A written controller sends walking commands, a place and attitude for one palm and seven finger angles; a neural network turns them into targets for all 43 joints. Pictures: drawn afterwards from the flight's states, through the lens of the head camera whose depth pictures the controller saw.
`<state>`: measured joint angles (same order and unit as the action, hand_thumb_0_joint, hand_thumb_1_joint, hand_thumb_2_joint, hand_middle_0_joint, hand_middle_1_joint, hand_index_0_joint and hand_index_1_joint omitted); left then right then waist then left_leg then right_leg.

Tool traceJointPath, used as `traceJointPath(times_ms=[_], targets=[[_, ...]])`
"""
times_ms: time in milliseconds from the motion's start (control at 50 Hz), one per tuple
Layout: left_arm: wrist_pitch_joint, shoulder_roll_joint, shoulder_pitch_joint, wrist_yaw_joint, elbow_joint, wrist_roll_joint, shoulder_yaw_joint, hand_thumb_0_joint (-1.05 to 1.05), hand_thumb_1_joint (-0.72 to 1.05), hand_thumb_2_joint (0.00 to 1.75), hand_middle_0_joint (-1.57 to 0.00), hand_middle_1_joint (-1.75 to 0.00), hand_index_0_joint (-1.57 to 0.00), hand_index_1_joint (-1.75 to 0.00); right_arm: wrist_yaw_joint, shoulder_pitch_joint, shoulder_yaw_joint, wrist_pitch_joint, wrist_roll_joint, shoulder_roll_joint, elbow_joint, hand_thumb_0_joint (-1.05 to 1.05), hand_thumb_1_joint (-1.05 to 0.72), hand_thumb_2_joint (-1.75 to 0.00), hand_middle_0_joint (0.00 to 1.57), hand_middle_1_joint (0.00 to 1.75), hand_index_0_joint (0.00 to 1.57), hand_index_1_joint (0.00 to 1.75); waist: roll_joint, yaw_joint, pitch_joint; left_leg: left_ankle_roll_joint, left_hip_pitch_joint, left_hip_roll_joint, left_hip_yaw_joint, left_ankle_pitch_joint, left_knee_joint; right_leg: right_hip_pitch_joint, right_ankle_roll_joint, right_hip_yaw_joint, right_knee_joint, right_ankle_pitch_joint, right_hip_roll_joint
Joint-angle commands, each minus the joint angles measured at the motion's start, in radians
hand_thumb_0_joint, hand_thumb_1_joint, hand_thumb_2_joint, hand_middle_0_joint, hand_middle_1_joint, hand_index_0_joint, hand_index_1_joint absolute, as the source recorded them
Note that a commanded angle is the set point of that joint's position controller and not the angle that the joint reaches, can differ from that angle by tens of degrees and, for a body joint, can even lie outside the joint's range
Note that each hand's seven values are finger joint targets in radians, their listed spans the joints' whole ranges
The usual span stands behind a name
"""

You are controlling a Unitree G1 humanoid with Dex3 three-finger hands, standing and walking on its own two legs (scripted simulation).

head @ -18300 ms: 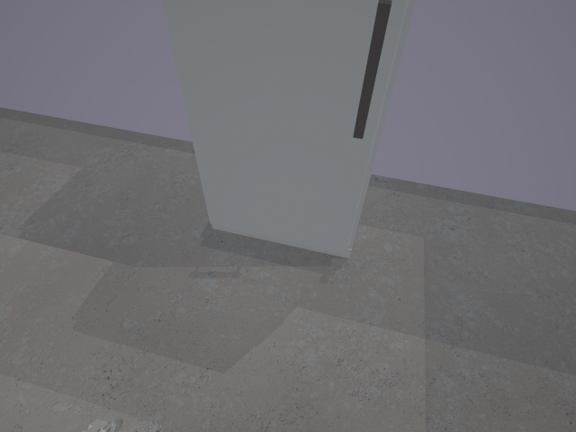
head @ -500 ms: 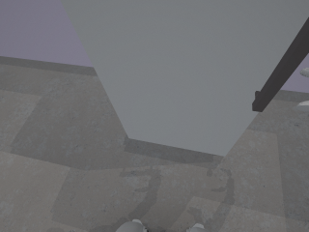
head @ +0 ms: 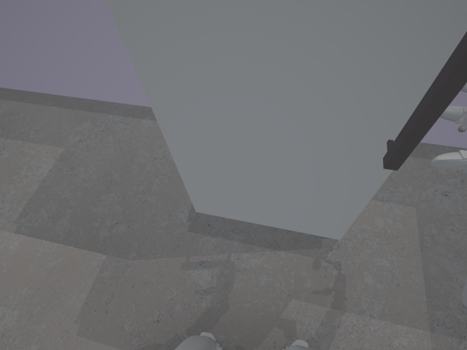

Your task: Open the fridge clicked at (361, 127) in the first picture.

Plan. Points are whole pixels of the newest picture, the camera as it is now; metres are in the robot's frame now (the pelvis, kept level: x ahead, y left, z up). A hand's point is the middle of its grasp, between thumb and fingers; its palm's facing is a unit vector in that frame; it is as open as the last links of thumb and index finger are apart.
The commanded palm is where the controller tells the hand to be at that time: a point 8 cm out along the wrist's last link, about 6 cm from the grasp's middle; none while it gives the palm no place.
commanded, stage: feel for the door with the fingertips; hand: right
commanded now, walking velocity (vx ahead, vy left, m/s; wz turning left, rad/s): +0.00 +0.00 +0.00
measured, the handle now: (430, 96) +0.53 -0.24 +0.12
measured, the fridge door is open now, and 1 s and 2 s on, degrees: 0 0 0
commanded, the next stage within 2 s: slide the fingers in behind the handle in 0.32 s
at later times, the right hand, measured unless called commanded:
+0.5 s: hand (456, 116) +0.49 -0.27 +0.12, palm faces +0.06 +1.00 +0.00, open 13.7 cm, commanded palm +0.47 -0.31 +0.12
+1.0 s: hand (453, 129) +0.47 -0.26 +0.12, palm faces +0.05 +1.00 +0.02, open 14.0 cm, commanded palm +0.45 -0.30 +0.12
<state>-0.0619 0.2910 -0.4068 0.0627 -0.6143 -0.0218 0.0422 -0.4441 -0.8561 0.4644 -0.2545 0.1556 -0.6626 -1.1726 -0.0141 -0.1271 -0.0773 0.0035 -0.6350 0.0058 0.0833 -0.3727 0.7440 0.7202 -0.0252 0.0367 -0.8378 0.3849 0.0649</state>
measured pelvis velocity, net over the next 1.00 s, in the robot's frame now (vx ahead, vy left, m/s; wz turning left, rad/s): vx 0.01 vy -0.01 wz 0.00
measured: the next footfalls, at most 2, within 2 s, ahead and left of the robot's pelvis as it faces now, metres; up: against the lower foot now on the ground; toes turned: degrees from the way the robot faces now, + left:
none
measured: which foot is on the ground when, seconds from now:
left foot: down 0.00-1.00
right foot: down 0.00-1.00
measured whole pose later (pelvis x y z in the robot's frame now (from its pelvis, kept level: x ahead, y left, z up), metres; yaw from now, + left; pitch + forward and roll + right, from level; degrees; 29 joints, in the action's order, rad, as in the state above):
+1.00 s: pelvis +0.01 -0.01 +0.00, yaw +0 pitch +15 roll +3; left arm -0.06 0.27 -0.38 0.05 -0.60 -0.02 0.04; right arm -0.37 -0.79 0.43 -0.23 0.16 -0.57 -1.08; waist -0.02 -0.11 -0.10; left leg 0.02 -0.60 0.00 0.07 -0.38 0.73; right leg 0.69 -0.03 0.05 -0.83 0.40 0.06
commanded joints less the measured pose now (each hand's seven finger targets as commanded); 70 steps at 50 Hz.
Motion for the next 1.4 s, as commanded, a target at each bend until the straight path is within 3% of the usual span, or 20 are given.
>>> traceJointPath(times_ms=[0,60,160,220,300,440,500,580,600,680,740,860,1040,1060,1100,1180,1200,1220,1320,1380], targets=[[0.026,0.181,-0.115,0.018,0.067,-0.001,-0.063,0.00,0.90,0.90,-0.20,-0.30,-0.20,-0.30,0.038,-0.433,0.062,-0.071,0.016,-0.331,0.235,0.00,0.50,-0.30,0.30,1.20,0.30,1.20,-0.117,-0.002,-0.394,-0.016,0.083,0.044,-0.045,0.295,-0.067,-0.327,-0.015,-0.070,0.092,-0.326,-0.032],[0.034,0.173,-0.108,0.016,0.065,-0.003,-0.062,0.00,0.90,0.90,-0.20,-0.30,-0.20,-0.30,0.062,-0.462,0.041,-0.088,0.005,-0.304,0.246,0.00,0.50,-0.30,0.30,1.20,0.30,1.20,-0.142,-0.010,-0.379,-0.015,0.072,0.043,-0.049,0.281,-0.067,-0.325,-0.013,-0.067,0.091,-0.308,-0.033],[0.036,0.179,-0.120,0.019,0.057,-0.003,-0.058,0.00,0.90,0.90,-0.20,-0.30,-0.20,-0.30,0.081,-0.498,0.064,-0.090,-0.027,-0.366,0.200,0.00,0.50,-0.30,0.30,1.20,0.30,1.20,-0.122,-0.021,-0.384,-0.010,0.091,0.041,-0.055,0.288,-0.062,-0.290,-0.016,-0.068,0.087,-0.297,-0.033],[0.036,0.178,-0.124,0.019,0.059,-0.003,-0.058,0.00,0.90,0.90,-0.20,-0.30,-0.20,-0.30,0.071,-0.472,0.044,-0.083,-0.028,-0.340,0.182,0.00,0.50,-0.30,0.30,1.20,0.30,1.20,-0.152,-0.018,-0.406,-0.012,0.081,0.043,-0.054,0.309,-0.062,-0.319,-0.013,-0.065,0.082,-0.329,-0.032],[0.031,0.185,-0.142,0.021,0.051,-0.003,-0.059,0.00,0.90,0.90,-0.20,-0.30,-0.20,-0.30,0.046,-0.476,0.046,-0.066,-0.013,-0.343,0.137,0.00,0.50,-0.30,0.30,1.20,0.30,1.20,-0.083,-0.036,-0.392,-0.006,0.094,0.044,-0.057,0.346,-0.066,-0.291,-0.020,-0.058,0.073,-0.342,-0.030],[0.024,0.186,-0.160,0.019,0.044,-0.001,-0.060,0.00,0.90,0.90,-0.20,-0.30,-0.20,-0.30,0.029,-0.495,0.041,-0.068,-0.006,-0.341,0.134,0.00,0.50,-0.30,0.30,1.20,0.30,1.20,-0.108,-0.039,-0.376,-0.009,0.064,0.047,-0.052,0.340,-0.063,-0.297,-0.018,-0.066,0.070,-0.358,-0.030],[0.022,0.184,-0.160,0.015,0.053,0.002,-0.065,0.00,0.90,0.90,-0.20,-0.30,-0.20,-0.30,0.024,-0.448,0.067,-0.077,0.002,-0.348,0.164,0.00,0.50,-0.30,0.30,1.20,0.30,1.20,-0.137,-0.013,-0.437,-0.012,0.099,0.047,-0.053,0.386,-0.053,-0.330,-0.016,-0.058,0.066,-0.411,-0.034],[0.012,0.183,-0.153,0.012,0.063,0.000,-0.062,0.00,0.90,0.90,-0.20,-0.30,-0.20,-0.30,0.019,-0.408,0.080,-0.068,0.012,-0.356,0.154,0.00,0.50,-0.30,0.30,1.20,0.30,1.20,-0.087,-0.008,-0.387,-0.012,0.119,0.049,-0.051,0.384,-0.056,-0.277,-0.022,-0.051,0.070,-0.380,-0.035],[0.010,0.183,-0.145,0.013,0.068,-0.002,-0.064,0.00,0.90,0.90,-0.20,-0.30,-0.20,-0.30,0.021,-0.415,0.084,-0.071,0.003,-0.374,0.183,0.00,0.50,-0.30,0.30,1.20,0.30,1.20,-0.122,-0.002,-0.402,-0.010,0.119,0.046,-0.054,0.384,-0.055,-0.287,-0.020,-0.050,0.074,-0.381,-0.035],[0.013,0.180,-0.140,0.010,0.071,0.002,-0.072,0.00,0.90,0.90,-0.20,-0.30,-0.20,-0.30,0.034,-0.427,0.083,-0.105,0.006,-0.355,0.290,0.00,0.50,-0.30,0.30,1.20,0.30,1.20,-0.184,0.003,-0.457,-0.020,0.077,0.054,-0.041,0.368,-0.046,-0.395,-0.011,-0.068,0.067,-0.449,-0.026],[0.017,0.173,-0.124,0.002,0.073,0.001,-0.077,0.00,0.90,0.90,-0.20,-0.30,-0.20,-0.30,0.030,-0.377,0.058,-0.117,0.037,-0.279,0.347,0.00,0.50,-0.30,0.30,1.20,0.30,1.20,-0.195,0.012,-0.502,-0.020,0.081,0.058,-0.035,0.395,-0.046,-0.460,-0.002,-0.073,0.063,-0.523,-0.020],[0.016,0.169,-0.099,0.002,0.071,-0.007,-0.073,0.00,0.90,0.90,-0.20,-0.30,-0.20,-0.30,0.037,-0.335,-0.015,-0.033,0.041,-0.183,0.268,0.00,0.50,-0.30,0.30,1.20,0.30,1.20,-0.133,-0.002,-0.332,-0.018,0.044,0.051,-0.020,0.341,-0.067,-0.376,-0.007,-0.072,0.096,-0.430,-0.023],[0.041,0.165,-0.093,-0.002,0.058,0.005,-0.075,0.00,0.90,0.90,-0.20,-0.30,-0.20,-0.30,0.121,-0.428,-0.003,-0.094,0.023,-0.170,0.337,0.00,0.50,-0.30,0.30,1.20,0.30,1.20,-0.127,-0.001,-0.413,-0.023,0.040,0.048,-0.023,0.315,-0.048,-0.443,0.008,-0.101,0.088,-0.446,-0.019],[0.043,0.161,-0.087,-0.004,0.060,0.003,-0.071,0.00,0.90,0.90,-0.20,-0.30,-0.20,-0.30,0.119,-0.413,-0.030,-0.089,0.021,-0.132,0.313,0.00,0.50,-0.30,0.30,1.20,0.30,1.20,-0.133,-0.004,-0.399,-0.023,0.036,0.047,-0.022,0.313,-0.050,-0.439,0.008,-0.096,0.089,-0.439,-0.022],[0.043,0.164,-0.087,-0.004,0.057,0.004,-0.070,0.00,0.90,0.90,-0.20,-0.30,-0.20,-0.30,0.123,-0.412,-0.005,-0.090,0.010,-0.172,0.307,0.00,0.50,-0.30,0.30,1.20,0.30,1.20,-0.126,0.005,-0.418,-0.022,0.057,0.043,-0.025,0.331,-0.044,-0.424,0.006,-0.093,0.087,-0.449,-0.022],[0.044,0.159,-0.082,-0.003,0.060,0.003,-0.065,0.00,0.90,0.90,-0.20,-0.30,-0.20,-0.30,0.129,-0.425,-0.041,-0.073,0.001,-0.133,0.260,0.00,0.50,-0.30,0.30,1.20,0.30,1.20,-0.096,-0.010,-0.346,-0.021,0.051,0.042,-0.028,0.297,-0.058,-0.362,-0.004,-0.081,0.094,-0.362,-0.028],[0.043,0.165,-0.085,0.000,0.061,0.002,-0.066,0.00,0.90,0.90,-0.20,-0.30,-0.20,-0.30,0.135,-0.414,0.004,-0.075,-0.004,-0.193,0.254,0.00,0.50,-0.30,0.30,1.20,0.30,1.20,-0.084,0.008,-0.360,-0.022,0.071,0.041,-0.029,0.300,-0.054,-0.348,-0.002,-0.085,0.099,-0.360,-0.028],[0.045,0.161,-0.078,-0.002,0.067,0.001,-0.064,0.00,0.90,0.90,-0.20,-0.30,-0.20,-0.30,0.134,-0.443,-0.034,-0.076,-0.003,-0.155,0.270,0.00,0.50,-0.30,0.30,1.20,0.30,1.20,-0.114,-0.007,-0.369,-0.019,0.065,0.041,-0.034,0.295,-0.056,-0.358,-0.003,-0.079,0.099,-0.344,-0.031],[0.054,0.158,-0.090,-0.002,0.054,0.003,-0.071,0.00,0.90,0.90,-0.20,-0.30,-0.20,-0.30,0.143,-0.452,-0.013,-0.113,0.005,-0.161,0.304,0.00,0.50,-0.30,0.30,1.20,0.30,1.20,-0.106,-0.001,-0.425,-0.020,0.083,0.044,-0.036,0.314,-0.051,-0.391,0.000,-0.083,0.090,-0.376,-0.029],[0.054,0.160,-0.094,0.000,0.043,0.001,-0.069,0.00,0.90,0.90,-0.20,-0.30,-0.20,-0.30,0.140,-0.456,-0.039,-0.104,0.006,-0.133,0.258,0.00,0.50,-0.30,0.30,1.20,0.30,1.20,-0.079,-0.018,-0.365,-0.018,0.073,0.043,-0.039,0.282,-0.066,-0.344,-0.009,-0.076,0.094,-0.315,-0.031]])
